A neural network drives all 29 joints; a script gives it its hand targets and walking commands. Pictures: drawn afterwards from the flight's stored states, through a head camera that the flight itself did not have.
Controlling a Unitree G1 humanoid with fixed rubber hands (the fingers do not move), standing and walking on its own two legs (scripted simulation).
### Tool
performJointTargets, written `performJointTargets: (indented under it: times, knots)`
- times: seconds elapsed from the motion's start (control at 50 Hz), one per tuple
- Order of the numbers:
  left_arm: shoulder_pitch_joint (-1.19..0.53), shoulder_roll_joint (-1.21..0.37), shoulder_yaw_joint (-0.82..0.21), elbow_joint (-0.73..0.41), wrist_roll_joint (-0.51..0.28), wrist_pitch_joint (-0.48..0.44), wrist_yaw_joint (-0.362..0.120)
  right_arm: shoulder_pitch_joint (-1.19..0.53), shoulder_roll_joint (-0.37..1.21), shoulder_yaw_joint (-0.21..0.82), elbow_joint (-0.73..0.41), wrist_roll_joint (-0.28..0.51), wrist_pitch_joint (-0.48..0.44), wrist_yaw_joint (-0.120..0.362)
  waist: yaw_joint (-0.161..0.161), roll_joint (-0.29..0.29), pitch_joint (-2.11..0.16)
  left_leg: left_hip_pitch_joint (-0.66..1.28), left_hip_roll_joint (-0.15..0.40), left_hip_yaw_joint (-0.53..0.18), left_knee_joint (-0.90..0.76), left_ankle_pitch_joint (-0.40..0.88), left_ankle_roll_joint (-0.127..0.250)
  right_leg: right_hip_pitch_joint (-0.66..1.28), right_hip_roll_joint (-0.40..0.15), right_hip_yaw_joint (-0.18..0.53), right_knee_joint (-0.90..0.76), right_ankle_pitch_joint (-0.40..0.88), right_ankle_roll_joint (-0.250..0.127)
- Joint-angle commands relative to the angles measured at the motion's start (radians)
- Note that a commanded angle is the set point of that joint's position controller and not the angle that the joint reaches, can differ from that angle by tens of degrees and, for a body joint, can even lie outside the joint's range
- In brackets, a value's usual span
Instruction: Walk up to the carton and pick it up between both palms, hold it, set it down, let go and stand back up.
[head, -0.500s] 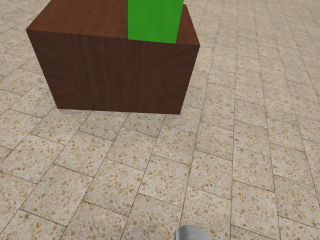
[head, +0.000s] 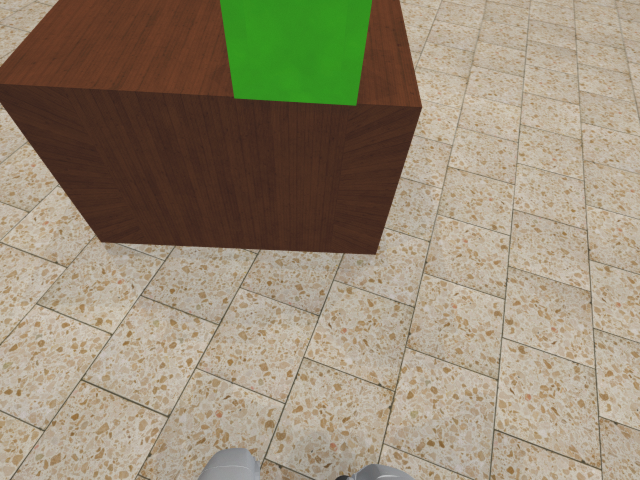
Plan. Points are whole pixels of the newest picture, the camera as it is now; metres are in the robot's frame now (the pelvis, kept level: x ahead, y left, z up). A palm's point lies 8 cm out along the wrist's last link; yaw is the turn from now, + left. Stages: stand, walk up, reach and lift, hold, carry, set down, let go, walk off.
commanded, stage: walk up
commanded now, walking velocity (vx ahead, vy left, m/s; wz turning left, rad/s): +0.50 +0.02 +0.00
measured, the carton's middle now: (298, 25) +0.99 +0.05 +0.02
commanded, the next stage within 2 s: none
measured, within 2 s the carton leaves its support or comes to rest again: neither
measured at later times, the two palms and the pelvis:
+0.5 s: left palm (121, 405) +0.22 +0.28 -0.15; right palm (395, 286) +0.41 -0.14 -0.13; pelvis +0.29 +0.07 +0.00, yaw -3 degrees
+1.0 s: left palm (210, 209) +0.56 +0.21 -0.12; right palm (434, 301) +0.40 -0.21 -0.16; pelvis +0.47 +0.00 +0.00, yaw -1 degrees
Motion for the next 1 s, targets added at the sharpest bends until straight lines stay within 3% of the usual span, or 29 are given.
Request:
performJointTargets:
  times: [0.0,0.02,0.08,0.14,0.2,0.22,0.26,0.32,0.34,0.36,0.38,0.4,0.44,0.46,0.48,0.5,0.54,0.6,0.68,0.74,0.78,0.82,0.86,0.88,0.9,0.92,0.94,0.96,0.98]
  knots:
    - [0.169,0.069,-0.001,0.016,-0.004,-0.036,0.002,0.056,0.058,0.023,-0.049,-0.013,0.041,0.015,-0.006,-0.078,-0.038,-0.102,0.05,-0.05,-0.13,0.113,0.008,0.042,-0.276,0.299,-0.355,0.413,-0.084]
    - [0.183,0.057,-0.009,0.017,-0.001,-0.042,0.002,-0.01,0.047,0.021,-0.089,-0.009,0.052,0.018,-0.015,-0.07,-0.017,-0.172,0.07,-0.039,-0.17,0.108,-0.009,0.08,-0.294,0.306,-0.372,0.417,-0.114]
    - [0.216,0.105,0.003,0.02,-0.008,-0.045,0.017,-0.078,0.023,0.035,-0.09,-0.009,0.058,0.033,-0.006,-0.117,0.011,-0.242,0.052,0.002,-0.342,0.246,-0.032,0.153,-0.27,0.229,-0.357,0.577,-0.083]
    - [0.298,0.11,0.006,0.03,-0.01,-0.027,0.029,-0.256,-0.011,0.031,-0.155,-0.02,0.05,0.057,0.046,-0.04,0.009,-0.23,0.041,0.019,-0.512,0.285,-0.055,0.219,-0.305,0.282,-0.359,0.57,-0.06]
    - [0.261,0.101,0.006,0.038,-0.008,-0.023,0.025,-0.34,-0.026,0.038,-0.191,-0.007,0.037,0.064,0.052,-0.22,-0.013,-0.169,0.02,0.048,-0.649,0.333,-0.06,0.261,-0.233,0.183,-0.377,0.377,-0.037]
    - [0.29,0.084,0.006,0.045,-0.007,-0.015,0.018,-0.352,-0.024,0.04,-0.194,-0.001,0.03,0.058,0.052,-0.205,0.029,-0.122,0.005,0.107,-0.675,0.297,-0.048,0.208,-0.212,0.152,-0.398,0.279,-0.026]
    - [0.341,0.091,0.013,0.063,-0.011,-0.007,0.017,-0.411,-0.032,0.043,-0.204,-0.013,0.029,0.054,0.098,-0.258,0.079,-0.131,-0.023,0.147,-0.705,0.231,-0.039,0.24,-0.228,0.156,-0.369,0.424,-0.033]
    - [0.423,0.065,0.002,0.112,-0.011,0.009,0.028,-0.237,-0.018,0.036,-0.155,-0.015,-0.001,0.038,0.034,-0.17,0.001,0.094,-0.093,0.188,-0.85,0.202,-0.003,0.28,-0.24,0.135,-0.122,0.819,-0.009]
    - [0.407,0.07,0.002,0.095,-0.023,0.008,0.028,-0.088,-0.085,0.012,-0.1,-0.036,-0.017,0.029,-0.03,-0.064,-0.12,0.327,-0.065,0.177,-0.819,0.292,0.024,0.209,-0.212,0.098,0.057,0.796,0.023]
    - [0.337,0.064,0.003,0.07,-0.039,0.007,0.029,0.086,-0.1,-0.002,-0.076,-0.046,-0.026,0.019,-0.116,-0.067,-0.257,0.621,0.108,0.005,-0.77,0.455,0.073,-0.022,-0.149,0.045,0.271,0.514,0.057]
    - [0.338,0.041,0.001,0.039,-0.043,0.016,0.026,0.254,-0.23,-0.038,-0.044,-0.046,-0.023,0.013,-0.165,0.153,-0.425,0.867,0.423,-0.413,-0.886,0.691,0.151,-0.229,-0.01,0.06,0.599,-0.279,0.093]
    - [0.339,0.101,0.033,0.029,-0.033,0.026,0.034,0.315,-0.351,-0.062,-0.014,-0.032,-0.012,-0.012,-0.153,0.144,-0.505,0.881,0.515,-0.583,-0.917,0.905,0.224,-0.282,0.012,0.191,0.753,-0.303,0.099]
    - [0.203,0.087,0.051,0.023,-0.033,0.02,0.034,0.186,-0.218,-0.03,-0.031,-0.005,-0.027,-0.013,-0.11,0.04,-0.404,0.68,0.409,-0.312,-0.89,1.268,0.166,-0.243,-0.057,0.249,0.799,-0.209,0.085]
    - [0.213,0.029,0.037,0.014,-0.028,0.021,0.029,0.136,-0.147,-0.006,-0.025,-0.007,-0.036,-0.018,-0.058,0.1,-0.274,0.565,0.323,-0.16,-0.893,1.22,0.089,-0.253,-0.07,0.243,0.706,-0.162,0.077]
    - [0.248,-0.034,0.026,0.039,-0.017,0.029,0.021,0.051,-0.083,0.003,-0.035,-0.012,-0.036,-0.014,-0.032,0.197,-0.202,0.461,0.252,-0.104,-0.94,1.077,0.108,-0.257,-0.071,0.22,0.676,-0.126,0.081]
    - [0.24,-0.012,0.038,0.039,0.003,0.052,0.018,0.037,-0.014,0.017,-0.034,-0.004,-0.034,-0.012,0.0,0.201,-0.153,0.352,0.214,-0.063,-0.96,0.959,0.054,-0.201,-0.1,0.229,0.62,-0.099,0.064]
    - [0.205,-0.022,0.035,0.036,0.005,0.07,0.016,0.112,-0.032,0.017,-0.015,-0.001,-0.031,-0.006,-0.01,0.236,-0.113,0.361,0.191,-0.059,-0.968,1.006,0.028,-0.231,-0.066,0.186,0.566,-0.033,0.071]
    - [0.145,0.006,0.044,0.025,0.022,0.101,0.013,0.115,-0.051,0.033,-0.019,-0.011,-0.047,-0.013,0.013,0.168,-0.089,0.302,0.234,-0.079,-1.028,1.004,0.095,-0.242,-0.048,0.147,0.541,0.006,0.091]
    - [-0.032,0.037,0.033,-0.041,-0.001,0.101,-0.021,0.131,-0.081,0.025,-0.027,-0.004,-0.03,-0.021,-0.024,0.183,-0.05,0.27,0.167,0.061,-1.088,0.733,0.063,-0.237,-0.059,0.114,0.345,0.145,0.108]
    - [-0.165,0.018,0.01,-0.09,0.001,0.111,-0.026,0.195,-0.082,0.015,-0.013,-0.017,-0.018,-0.025,-0.059,0.131,-0.004,0.263,0.232,-0.02,-1.11,0.593,0.097,-0.211,-0.1,0.153,0.148,0.125,0.112]
    - [-0.15,0.024,0.002,-0.103,-0.016,0.093,-0.017,0.15,-0.133,0.002,-0.017,-0.019,-0.019,-0.022,-0.038,0.221,-0.06,0.272,0.226,-0.016,-1.081,0.481,0.081,-0.078,-0.081,0.159,0.033,0.096,0.089]
    - [-0.116,0.052,0.005,-0.098,-0.004,0.066,-0.012,0.222,-0.097,0.003,0.04,0.002,-0.002,-0.028,-0.041,0.254,-0.092,0.283,0.13,0.056,-1.025,0.218,0.077,0.005,-0.033,0.093,-0.013,0.059,0.096]
    - [0.0,0.09,0.029,-0.033,-0.005,0.052,0.0,0.194,-0.054,0.015,0.025,0.005,0.004,-0.02,0.007,0.039,-0.044,0.128,0.117,0.033,-0.917,0.069,0.051,0.202,-0.028,0.088,-0.108,0.132,0.089]
    - [0.12,0.193,0.051,-0.018,0.001,0.032,0.009,0.252,-0.018,0.035,0.019,0.01,0.011,-0.014,0.05,-0.154,-0.142,0.084,0.031,0.114,-0.711,-0.071,0.002,0.298,-0.194,0.238,-0.194,0.076,0.062]
    - [0.255,0.27,0.063,0.012,0.003,0.033,0.019,0.285,0.027,0.034,0.023,0.008,0.021,-0.023,0.088,-0.33,-0.17,-0.076,-0.081,0.139,-0.446,-0.306,-0.039,0.371,-0.437,0.609,-0.325,0.103,0.002]
    - [0.258,0.295,0.065,0.041,-0.015,0.046,0.035,0.361,-0.001,0.014,0.054,-0.012,0.039,-0.031,0.043,-0.339,-0.135,-0.08,-0.046,0.028,-0.262,-0.308,-0.04,0.292,-0.522,0.819,-0.366,0.231,-0.081]
    - [0.223,0.267,0.062,0.023,-0.02,0.049,0.036,0.242,-0.103,-0.009,0.043,-0.031,0.06,-0.018,0.061,-0.15,-0.083,-0.088,-0.024,-0.004,-0.212,-0.249,-0.042,0.238,-0.497,0.769,-0.342,0.327,-0.074]
    - [0.196,0.241,0.055,0.012,-0.022,0.039,0.039,0.181,-0.082,-0.003,0.011,-0.022,0.06,-0.006,0.035,-0.141,-0.062,-0.103,-0.018,-0.016,-0.212,-0.179,-0.048,0.199,-0.428,0.637,-0.35,0.447,-0.033]
    - [0.071,0.153,0.029,-0.025,-0.018,0.034,0.05,0.186,-0.05,-0.015,0.025,-0.012,0.071,-0.014,-0.027,-0.112,-0.031,-0.061,-0.02,-0.041,-0.199,-0.134,-0.056,0.143,-0.395,0.482,-0.264,0.947,-0.024]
